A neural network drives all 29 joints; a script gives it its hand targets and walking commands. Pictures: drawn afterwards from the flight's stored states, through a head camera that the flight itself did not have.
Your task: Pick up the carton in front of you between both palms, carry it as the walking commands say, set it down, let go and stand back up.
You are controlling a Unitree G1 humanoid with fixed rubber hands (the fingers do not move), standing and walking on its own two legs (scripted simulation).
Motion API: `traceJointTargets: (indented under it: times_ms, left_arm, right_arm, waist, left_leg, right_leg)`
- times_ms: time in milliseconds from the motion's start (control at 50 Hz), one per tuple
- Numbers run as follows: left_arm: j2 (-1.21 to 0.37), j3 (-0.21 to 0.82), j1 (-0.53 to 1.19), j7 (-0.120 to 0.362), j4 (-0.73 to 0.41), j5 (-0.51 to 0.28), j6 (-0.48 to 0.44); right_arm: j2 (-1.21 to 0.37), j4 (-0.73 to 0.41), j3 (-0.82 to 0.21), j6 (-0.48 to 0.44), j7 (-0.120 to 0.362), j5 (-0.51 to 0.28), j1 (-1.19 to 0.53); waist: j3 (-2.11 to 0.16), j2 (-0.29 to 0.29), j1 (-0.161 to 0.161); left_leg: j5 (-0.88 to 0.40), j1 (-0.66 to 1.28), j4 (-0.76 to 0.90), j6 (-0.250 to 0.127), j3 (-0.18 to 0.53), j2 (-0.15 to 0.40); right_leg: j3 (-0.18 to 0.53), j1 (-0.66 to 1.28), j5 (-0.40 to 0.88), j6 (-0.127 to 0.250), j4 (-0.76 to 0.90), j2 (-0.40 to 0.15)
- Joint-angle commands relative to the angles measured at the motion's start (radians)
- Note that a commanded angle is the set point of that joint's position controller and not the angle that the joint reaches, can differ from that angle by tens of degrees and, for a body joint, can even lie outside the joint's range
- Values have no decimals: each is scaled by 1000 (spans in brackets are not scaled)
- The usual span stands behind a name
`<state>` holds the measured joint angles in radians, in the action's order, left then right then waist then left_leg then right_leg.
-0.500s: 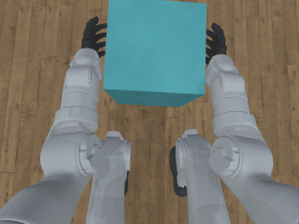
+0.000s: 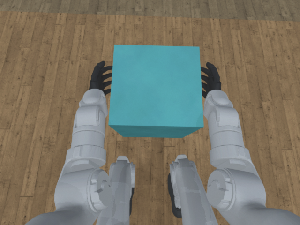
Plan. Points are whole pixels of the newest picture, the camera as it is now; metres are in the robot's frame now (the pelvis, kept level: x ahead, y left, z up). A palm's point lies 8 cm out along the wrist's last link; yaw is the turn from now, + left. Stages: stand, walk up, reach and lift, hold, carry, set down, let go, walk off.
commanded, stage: reach and lift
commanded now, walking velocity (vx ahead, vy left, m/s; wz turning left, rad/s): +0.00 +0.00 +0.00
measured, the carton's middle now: (154, 99) +0.45 -0.01 -0.11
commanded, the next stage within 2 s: hold in 1.92 s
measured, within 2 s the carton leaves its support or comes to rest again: neither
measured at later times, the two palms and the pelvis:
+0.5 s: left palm (72, 81) +0.40 +0.15 +0.12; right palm (247, 80) +0.40 -0.15 +0.12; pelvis +0.05 +0.00 +0.14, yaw +0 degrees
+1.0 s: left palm (12, 60) +0.36 +0.15 +0.25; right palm out of the picture +0.36 -0.15 +0.25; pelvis +0.07 +0.00 +0.22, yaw +0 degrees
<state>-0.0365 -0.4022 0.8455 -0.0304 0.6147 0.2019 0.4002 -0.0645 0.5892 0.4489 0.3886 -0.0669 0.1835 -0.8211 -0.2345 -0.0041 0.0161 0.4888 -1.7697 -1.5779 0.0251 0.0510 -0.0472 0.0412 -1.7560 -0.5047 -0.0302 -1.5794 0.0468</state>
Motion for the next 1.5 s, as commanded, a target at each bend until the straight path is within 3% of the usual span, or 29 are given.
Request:
traceJointTargets:
  times_ms: [0,240,480,680,800,920,1020,1180,1480]
  left_arm:
    - [-1119,581,578,236,37,-170,-18]
    - [-1129,577,367,230,30,-135,-42]
    - [-1129,631,154,243,-32,-128,-30]
    - [-1114,683,-11,253,-120,-137,36]
    - [-1103,722,-71,261,-211,-153,112]
    - [-1064,658,-90,271,-217,-125,185]
    - [-1058,594,-9,286,-182,-94,192]
    - [-1078,624,65,289,-211,-106,181]
    - [-1049,654,-71,273,-299,-120,214]
  right_arm:
    - [-1074,46,-605,-8,280,-170,-602]
    - [-1107,51,-623,-27,281,-137,-396]
    - [-1116,4,-674,-18,278,-121,-173]
    - [-1106,-80,-728,48,284,-127,-10]
    - [-1096,-161,-766,124,294,-143,50]
    - [-1053,-163,-696,195,305,-109,68]
    - [-1037,-129,-626,200,321,-77,-13]
    - [-1059,-161,-661,189,328,-89,-90]
    - [-1022,-255,-692,221,313,-104,43]
  waist:
    - [-848,46,11]
    - [-657,6,-9]
    - [-468,6,-12]
    - [-287,-5,-21]
    - [-162,-2,-20]
    - [33,1,-23]
    - [89,4,-20]
    - [-7,1,-21]
    - [-12,3,-24]
  left_leg:
    - [-214,628,229,3,-70,-124]
    - [-232,864,462,-16,-27,-111]
    - [-338,1160,718,-25,12,-86]
    - [-472,1433,936,-30,27,-64]
    - [-493,1590,1068,-26,27,-53]
    - [-358,1628,1170,-29,24,-39]
    - [-260,1629,1185,-35,15,-32]
    - [-285,1673,1186,-35,10,-34]
    - [-464,1751,1221,-24,14,-41]
  right_leg:
    - [-76,520,212,10,230,129]
    - [-28,782,232,17,461,117]
    - [25,1117,345,30,721,89]
    - [48,1395,482,30,948,62]
    - [45,1533,501,27,1079,46]
    - [40,1571,368,34,1175,37]
    - [29,1556,256,45,1195,33]
    - [24,1610,286,41,1191,36]
    - [33,1684,455,30,1228,44]
